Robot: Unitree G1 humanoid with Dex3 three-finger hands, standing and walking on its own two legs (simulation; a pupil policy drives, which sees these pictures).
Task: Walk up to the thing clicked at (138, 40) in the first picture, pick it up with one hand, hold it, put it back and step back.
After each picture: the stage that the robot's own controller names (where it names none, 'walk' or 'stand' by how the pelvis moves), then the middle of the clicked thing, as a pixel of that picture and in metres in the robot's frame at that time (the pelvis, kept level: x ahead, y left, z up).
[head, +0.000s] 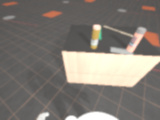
stand; (135, 40) +0.84 -0.44 +0.05
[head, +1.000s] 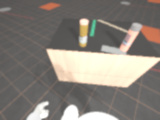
sink last; (129, 38) +0.74 -0.31 +0.08
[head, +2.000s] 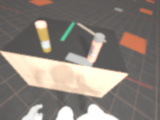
sink last; (94, 49) +0.56 +0.00 +0.08
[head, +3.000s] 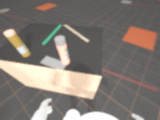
stand; (63, 51) +0.50 +0.24 +0.06
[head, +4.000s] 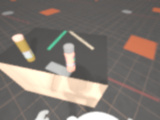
stand; (70, 59) +0.46 +0.19 +0.04
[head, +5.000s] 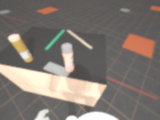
stand; (68, 59) +0.45 +0.19 +0.04
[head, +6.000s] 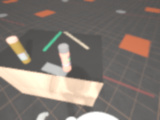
stand; (65, 59) +0.47 +0.22 +0.04
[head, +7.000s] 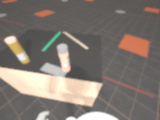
stand; (64, 59) +0.46 +0.22 +0.04
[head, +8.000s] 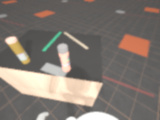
stand; (64, 59) +0.46 +0.22 +0.04
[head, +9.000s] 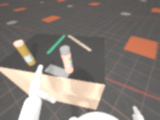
rise first; (67, 60) +0.46 +0.24 +0.05
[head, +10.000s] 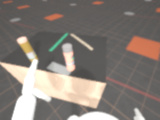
go down; (69, 58) +0.47 +0.23 +0.05
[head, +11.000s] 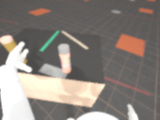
go down; (65, 60) +0.45 +0.20 +0.05
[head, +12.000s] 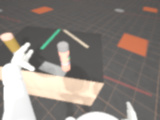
close in; (64, 58) +0.46 +0.21 +0.06
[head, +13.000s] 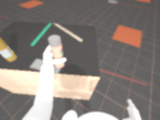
close; (57, 53) +0.47 +0.23 +0.08
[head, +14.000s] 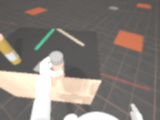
lift; (58, 67) +0.36 +0.22 +0.08
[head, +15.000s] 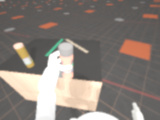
lift; (67, 63) +0.32 +0.16 +0.19
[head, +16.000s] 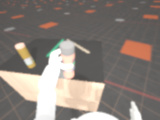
hold; (68, 62) +0.32 +0.15 +0.20
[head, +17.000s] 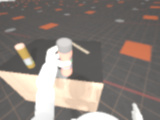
hold; (65, 59) +0.33 +0.16 +0.22
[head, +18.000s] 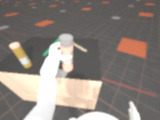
crouch; (67, 55) +0.38 +0.16 +0.20
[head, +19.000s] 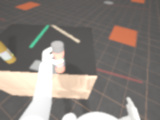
lower; (59, 59) +0.43 +0.20 +0.07
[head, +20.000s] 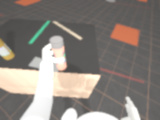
lower; (59, 55) +0.44 +0.20 +0.09
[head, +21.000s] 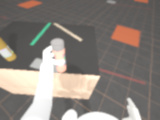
lower; (59, 57) +0.43 +0.20 +0.09
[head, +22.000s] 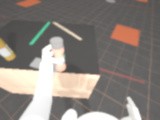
lower; (59, 56) +0.43 +0.21 +0.09
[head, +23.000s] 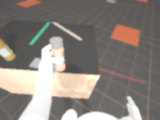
rest; (58, 56) +0.44 +0.21 +0.09
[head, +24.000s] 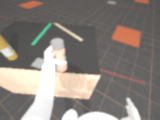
open; (60, 57) +0.43 +0.21 +0.09
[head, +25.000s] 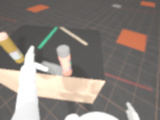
sink last; (65, 62) +0.40 +0.19 +0.07
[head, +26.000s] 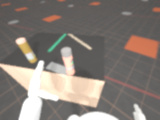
stand; (68, 62) +0.43 +0.21 +0.05
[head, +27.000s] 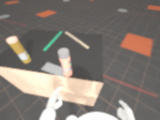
stand; (66, 63) +0.41 +0.21 +0.05
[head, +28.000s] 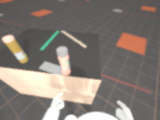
stand; (64, 62) +0.42 +0.21 +0.05
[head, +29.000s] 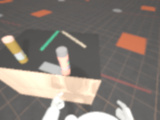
stand; (64, 62) +0.42 +0.21 +0.05
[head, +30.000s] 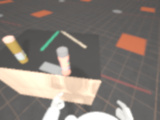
stand; (64, 62) +0.42 +0.21 +0.05
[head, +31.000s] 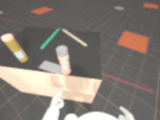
stand; (64, 61) +0.42 +0.21 +0.05
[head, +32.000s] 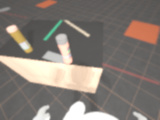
walk; (65, 50) +0.49 +0.23 +0.07
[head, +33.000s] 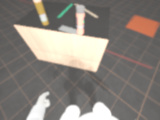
walk; (80, 21) +0.83 +0.15 +0.08
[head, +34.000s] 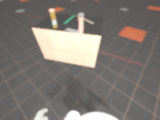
stand; (80, 23) +1.14 +0.20 +0.06
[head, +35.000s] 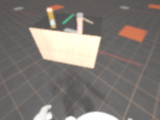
stand; (79, 24) +1.10 +0.19 +0.05
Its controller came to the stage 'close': yes
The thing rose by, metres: 0.21
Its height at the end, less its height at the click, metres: +0.00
